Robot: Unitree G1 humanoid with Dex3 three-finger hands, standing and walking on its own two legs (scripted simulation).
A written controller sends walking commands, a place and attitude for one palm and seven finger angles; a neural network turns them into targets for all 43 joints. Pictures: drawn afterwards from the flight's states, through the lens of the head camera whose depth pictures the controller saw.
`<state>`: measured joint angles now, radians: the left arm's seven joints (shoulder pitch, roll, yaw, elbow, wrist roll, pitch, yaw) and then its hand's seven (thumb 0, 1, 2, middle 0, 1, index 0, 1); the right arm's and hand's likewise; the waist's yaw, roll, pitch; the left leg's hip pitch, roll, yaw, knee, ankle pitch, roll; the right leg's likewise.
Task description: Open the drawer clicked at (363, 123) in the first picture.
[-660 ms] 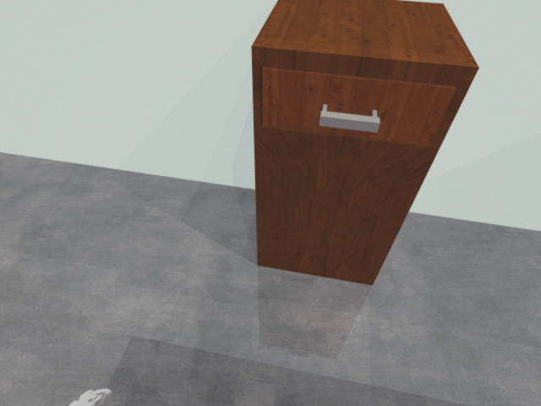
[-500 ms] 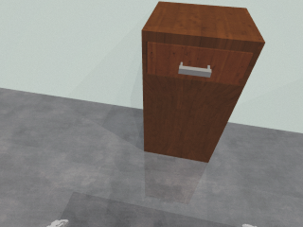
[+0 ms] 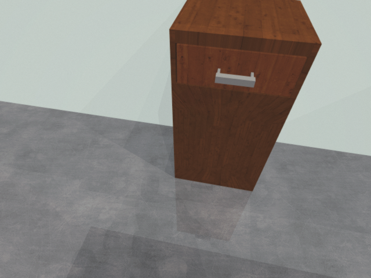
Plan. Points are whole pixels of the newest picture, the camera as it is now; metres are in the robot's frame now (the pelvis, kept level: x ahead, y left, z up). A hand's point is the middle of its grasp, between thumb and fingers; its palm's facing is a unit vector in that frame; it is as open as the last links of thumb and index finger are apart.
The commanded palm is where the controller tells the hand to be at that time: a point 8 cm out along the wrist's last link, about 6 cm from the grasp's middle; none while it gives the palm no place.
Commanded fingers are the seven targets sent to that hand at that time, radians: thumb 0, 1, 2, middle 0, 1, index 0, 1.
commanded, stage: stand and wait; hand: left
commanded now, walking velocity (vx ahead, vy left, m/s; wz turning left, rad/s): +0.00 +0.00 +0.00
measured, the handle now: (235, 76) +0.77 -0.13 +0.03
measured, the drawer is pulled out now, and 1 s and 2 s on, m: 0.00 0.00 0.00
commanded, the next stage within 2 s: look at it before walking up in 0.16 s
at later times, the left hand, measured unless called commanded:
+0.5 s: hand out of the picture +0.09 +0.24 -0.15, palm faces -0.04 -0.94 -0.33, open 7.4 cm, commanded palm none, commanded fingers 0.00 0.90 0.90 -0.20 -0.30 -0.20 -0.30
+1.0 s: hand out of the picture +0.09 +0.24 -0.15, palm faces -0.04 -0.94 -0.33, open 7.4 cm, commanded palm none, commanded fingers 0.00 0.90 0.90 -0.20 -0.30 -0.20 -0.30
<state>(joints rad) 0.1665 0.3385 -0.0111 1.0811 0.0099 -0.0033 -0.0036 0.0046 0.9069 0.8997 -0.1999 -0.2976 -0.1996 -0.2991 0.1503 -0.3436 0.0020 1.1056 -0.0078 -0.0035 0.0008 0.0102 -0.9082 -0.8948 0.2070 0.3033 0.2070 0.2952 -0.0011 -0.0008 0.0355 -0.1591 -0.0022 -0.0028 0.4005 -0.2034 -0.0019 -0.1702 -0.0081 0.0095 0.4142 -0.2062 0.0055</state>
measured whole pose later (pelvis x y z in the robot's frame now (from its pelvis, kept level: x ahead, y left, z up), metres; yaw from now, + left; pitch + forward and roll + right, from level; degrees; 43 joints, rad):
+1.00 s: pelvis +0.02 +0.00 +0.00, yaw -1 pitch -2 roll +0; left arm 0.14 0.34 -0.01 1.09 0.01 -0.01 0.00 0.00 0.91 0.90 -0.20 -0.30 -0.20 -0.30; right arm 0.11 -0.34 0.01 1.11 -0.01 -0.01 -0.01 0.01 -0.91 -0.89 0.21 0.30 0.21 0.30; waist 0.01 0.00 0.03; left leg -0.11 0.01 0.01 0.35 -0.21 -0.01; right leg -0.13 0.00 0.02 0.37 -0.20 0.00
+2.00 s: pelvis +0.18 -0.13 -0.02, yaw -13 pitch +0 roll -1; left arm 0.45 0.11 0.02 1.12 0.03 -0.05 0.02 0.00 0.91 0.90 -0.20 -0.30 -0.20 -0.30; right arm 0.11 -0.11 -0.04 1.02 -0.02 -0.03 -0.02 0.01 -0.91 -0.90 0.20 0.30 0.20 0.29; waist 0.04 -0.02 0.03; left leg -0.45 0.07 0.12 0.70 -0.28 0.02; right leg 0.01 0.12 -0.04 0.41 -0.42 -0.11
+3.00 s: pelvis +0.18 -0.14 +0.00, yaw -12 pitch -1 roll -2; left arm 0.31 0.23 0.07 1.06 0.03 0.07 0.01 0.00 0.91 0.90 -0.20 -0.30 -0.20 -0.30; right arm 0.33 -0.15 -0.02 1.04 -0.03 0.02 -0.02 0.01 -0.91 -0.90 0.20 0.30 0.20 0.29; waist 0.01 -0.05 -0.04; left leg -0.14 0.02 0.04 0.44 -0.29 0.03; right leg -0.48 -0.02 0.01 0.83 -0.30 0.03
